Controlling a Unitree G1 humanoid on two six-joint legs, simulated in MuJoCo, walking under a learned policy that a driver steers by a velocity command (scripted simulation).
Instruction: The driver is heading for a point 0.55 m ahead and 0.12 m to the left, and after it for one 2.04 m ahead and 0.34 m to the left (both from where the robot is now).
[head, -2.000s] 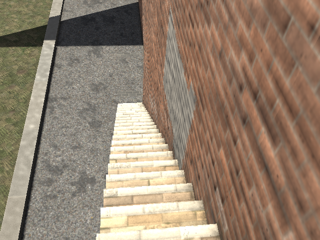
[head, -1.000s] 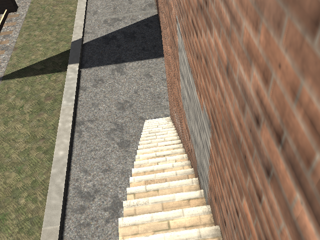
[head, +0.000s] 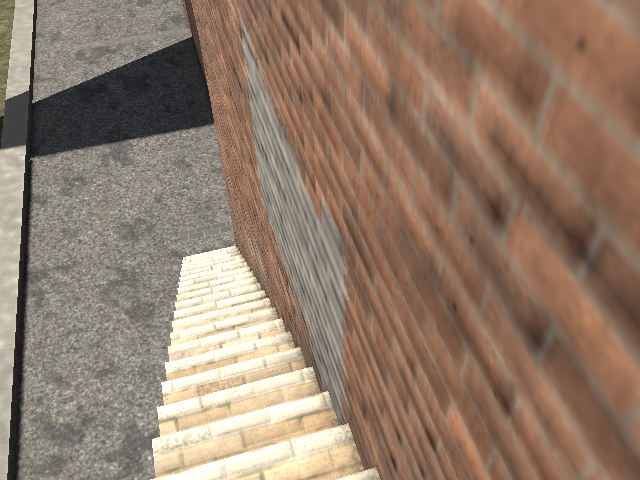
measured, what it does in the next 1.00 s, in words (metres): steps on the spot: right foot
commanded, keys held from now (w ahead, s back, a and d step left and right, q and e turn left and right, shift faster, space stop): w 0.16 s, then s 0.40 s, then no key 0.44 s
